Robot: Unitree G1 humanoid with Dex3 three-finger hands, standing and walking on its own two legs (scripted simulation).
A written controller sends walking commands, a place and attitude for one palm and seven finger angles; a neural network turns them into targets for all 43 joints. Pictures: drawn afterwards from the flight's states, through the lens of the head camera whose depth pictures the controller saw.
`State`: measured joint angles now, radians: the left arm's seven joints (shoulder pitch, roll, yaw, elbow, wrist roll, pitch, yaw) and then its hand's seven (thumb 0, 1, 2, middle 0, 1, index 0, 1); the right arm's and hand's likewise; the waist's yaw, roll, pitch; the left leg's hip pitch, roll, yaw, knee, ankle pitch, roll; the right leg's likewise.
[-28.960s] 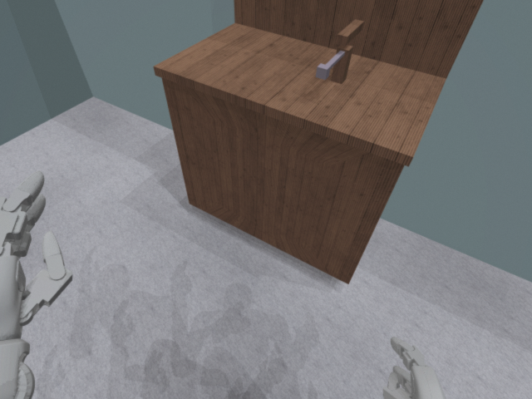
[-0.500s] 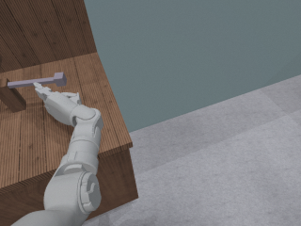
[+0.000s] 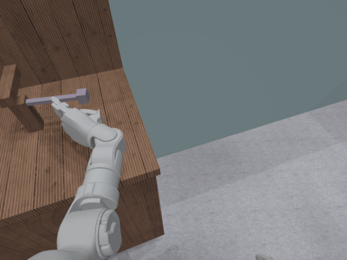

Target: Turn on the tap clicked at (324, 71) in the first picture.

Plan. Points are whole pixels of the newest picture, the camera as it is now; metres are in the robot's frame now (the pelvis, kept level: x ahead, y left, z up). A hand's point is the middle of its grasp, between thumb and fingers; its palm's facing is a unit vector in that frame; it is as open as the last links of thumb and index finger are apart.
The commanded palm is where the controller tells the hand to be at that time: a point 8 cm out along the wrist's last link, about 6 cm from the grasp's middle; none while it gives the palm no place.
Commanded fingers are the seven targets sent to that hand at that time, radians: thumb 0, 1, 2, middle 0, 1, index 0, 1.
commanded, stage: lift the hand up off the lever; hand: left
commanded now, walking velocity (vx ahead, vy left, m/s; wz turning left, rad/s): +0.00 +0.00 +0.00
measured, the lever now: (82, 96) +0.50 +0.25 +0.11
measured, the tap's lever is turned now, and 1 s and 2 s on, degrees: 80 80 80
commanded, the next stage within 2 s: draw the hand back beside the body in 1.90 s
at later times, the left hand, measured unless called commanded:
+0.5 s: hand (93, 110) +0.42 +0.19 +0.13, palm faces +0.82 -0.56 -0.11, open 7.8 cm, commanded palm +0.36 +0.21 +0.14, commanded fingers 0.00 0.90 0.90 -0.15 -0.15 -0.15 -0.15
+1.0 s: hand (89, 108) +0.41 +0.20 +0.15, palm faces +0.81 -0.57 -0.10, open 7.8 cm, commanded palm +0.36 +0.21 +0.16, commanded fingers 0.00 0.90 0.90 -0.15 -0.15 -0.15 -0.15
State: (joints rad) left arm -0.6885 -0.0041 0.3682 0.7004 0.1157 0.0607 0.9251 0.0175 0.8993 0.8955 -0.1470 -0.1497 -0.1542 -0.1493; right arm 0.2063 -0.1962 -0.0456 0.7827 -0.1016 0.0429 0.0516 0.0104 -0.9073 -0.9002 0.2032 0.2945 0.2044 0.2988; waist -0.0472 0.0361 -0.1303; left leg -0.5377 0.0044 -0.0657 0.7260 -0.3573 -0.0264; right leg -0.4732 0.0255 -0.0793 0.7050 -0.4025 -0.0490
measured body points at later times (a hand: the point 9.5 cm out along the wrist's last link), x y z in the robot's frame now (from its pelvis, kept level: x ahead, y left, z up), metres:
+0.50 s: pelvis -0.01 +0.00 +0.01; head +0.01 -0.01 +0.46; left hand +0.38 +0.22 +0.14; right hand +0.11 -0.24 -0.13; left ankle +0.00 +0.14 -0.71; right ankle -0.03 -0.09 -0.71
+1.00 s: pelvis -0.01 +0.00 +0.01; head +0.00 -0.01 +0.46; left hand +0.37 +0.22 +0.16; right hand +0.13 -0.23 -0.11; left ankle +0.00 +0.14 -0.71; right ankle -0.03 -0.09 -0.71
